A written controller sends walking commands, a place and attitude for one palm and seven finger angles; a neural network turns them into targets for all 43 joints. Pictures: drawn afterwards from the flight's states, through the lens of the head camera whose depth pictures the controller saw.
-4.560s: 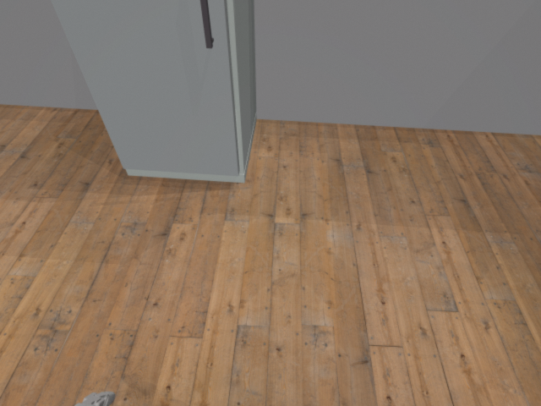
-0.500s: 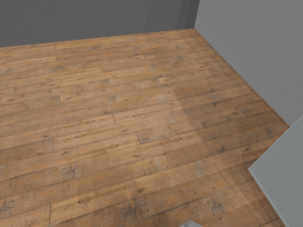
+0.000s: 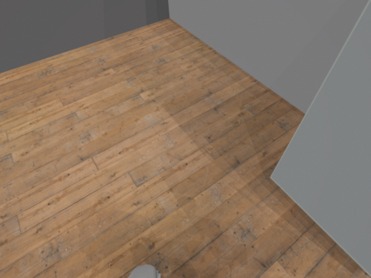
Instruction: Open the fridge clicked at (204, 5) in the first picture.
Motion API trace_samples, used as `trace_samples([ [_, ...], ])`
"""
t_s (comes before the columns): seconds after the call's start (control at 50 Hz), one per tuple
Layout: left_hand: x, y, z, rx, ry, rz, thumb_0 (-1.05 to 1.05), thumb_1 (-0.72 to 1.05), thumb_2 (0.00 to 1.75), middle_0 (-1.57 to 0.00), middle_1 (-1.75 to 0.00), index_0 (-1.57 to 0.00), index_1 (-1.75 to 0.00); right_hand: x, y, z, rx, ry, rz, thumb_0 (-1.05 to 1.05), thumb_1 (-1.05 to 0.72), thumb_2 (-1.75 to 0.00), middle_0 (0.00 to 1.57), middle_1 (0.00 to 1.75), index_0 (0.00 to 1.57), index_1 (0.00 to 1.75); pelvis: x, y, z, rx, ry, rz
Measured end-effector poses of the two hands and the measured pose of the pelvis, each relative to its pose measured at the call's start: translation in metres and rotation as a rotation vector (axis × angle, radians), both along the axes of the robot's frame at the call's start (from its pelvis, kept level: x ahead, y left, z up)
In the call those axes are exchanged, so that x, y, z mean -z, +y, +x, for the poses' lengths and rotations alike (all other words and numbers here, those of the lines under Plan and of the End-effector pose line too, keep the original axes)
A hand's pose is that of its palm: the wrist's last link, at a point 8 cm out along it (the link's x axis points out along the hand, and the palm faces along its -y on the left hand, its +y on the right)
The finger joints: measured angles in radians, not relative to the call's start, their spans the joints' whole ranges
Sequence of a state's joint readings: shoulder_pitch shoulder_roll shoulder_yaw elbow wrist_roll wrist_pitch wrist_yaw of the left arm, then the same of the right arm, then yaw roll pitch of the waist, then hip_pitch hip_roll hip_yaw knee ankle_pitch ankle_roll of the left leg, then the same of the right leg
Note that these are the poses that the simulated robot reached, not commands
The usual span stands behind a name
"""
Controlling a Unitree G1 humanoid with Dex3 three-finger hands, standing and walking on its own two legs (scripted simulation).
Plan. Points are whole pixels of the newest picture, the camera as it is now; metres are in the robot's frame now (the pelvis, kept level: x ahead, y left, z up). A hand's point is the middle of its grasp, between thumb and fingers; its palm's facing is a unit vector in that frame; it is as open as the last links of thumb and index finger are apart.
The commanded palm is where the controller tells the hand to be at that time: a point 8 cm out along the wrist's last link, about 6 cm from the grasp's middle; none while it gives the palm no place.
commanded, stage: turn to face it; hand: right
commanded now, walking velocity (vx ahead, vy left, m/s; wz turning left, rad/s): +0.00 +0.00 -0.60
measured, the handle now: out of the picture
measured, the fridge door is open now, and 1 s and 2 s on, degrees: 0 0 0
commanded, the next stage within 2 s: take the last steps up to it in 1.34 s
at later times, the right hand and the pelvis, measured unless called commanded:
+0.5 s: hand out of the picture +0.00 -0.17 -0.17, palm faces +0.33 +0.91 -0.25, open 7.4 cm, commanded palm none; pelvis +0.00 +0.04 -0.01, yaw -20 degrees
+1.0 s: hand out of the picture +0.00 -0.22 -0.15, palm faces +0.58 +0.76 -0.29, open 7.4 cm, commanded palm none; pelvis +0.02 +0.03 -0.01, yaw -37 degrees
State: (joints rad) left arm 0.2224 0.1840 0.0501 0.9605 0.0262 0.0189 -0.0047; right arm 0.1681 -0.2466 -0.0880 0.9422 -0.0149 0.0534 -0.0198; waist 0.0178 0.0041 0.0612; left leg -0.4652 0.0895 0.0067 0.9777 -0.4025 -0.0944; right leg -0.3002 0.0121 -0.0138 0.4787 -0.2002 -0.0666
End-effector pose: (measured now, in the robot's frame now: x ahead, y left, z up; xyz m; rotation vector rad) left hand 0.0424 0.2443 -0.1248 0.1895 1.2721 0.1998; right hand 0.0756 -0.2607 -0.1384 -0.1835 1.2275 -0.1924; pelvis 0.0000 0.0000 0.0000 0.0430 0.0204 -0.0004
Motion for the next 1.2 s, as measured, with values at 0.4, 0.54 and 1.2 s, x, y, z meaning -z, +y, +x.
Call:
trace_samples([
  [0.4,0.012,0.056,0.094,0.258,-0.039,-0.014,0.00,0.91,0.90,-0.20,-0.29,-0.20,-0.30,-0.018,0.058,-0.052,0.197,-0.074,-0.038,0.00,-0.90,-0.90,0.20,0.30,0.20,0.30,0.004,0.052,0.002,0.279,-0.011,-0.071],
  [0.54,0.008,0.006,0.141,0.434,-0.065,0.005,0.00,0.91,0.90,-0.20,-0.29,-0.20,-0.30,0.006,0.040,-0.118,0.345,0.015,-0.003,0.00,-0.90,-0.90,0.21,0.30,0.20,0.30,0.013,0.032,-0.002,0.381,0.002,-0.057],
  [1.2,0.023,-0.041,0.204,0.737,-0.002,-0.055,0.00,0.91,0.90,-0.20,-0.29,-0.20,-0.30,-0.028,0.066,-0.144,0.673,-0.088,-0.093,0.00,-0.90,-0.90,0.20,0.30,0.20,0.30,0.004,0.047,0.026,0.761,-0.005,-0.083],
])
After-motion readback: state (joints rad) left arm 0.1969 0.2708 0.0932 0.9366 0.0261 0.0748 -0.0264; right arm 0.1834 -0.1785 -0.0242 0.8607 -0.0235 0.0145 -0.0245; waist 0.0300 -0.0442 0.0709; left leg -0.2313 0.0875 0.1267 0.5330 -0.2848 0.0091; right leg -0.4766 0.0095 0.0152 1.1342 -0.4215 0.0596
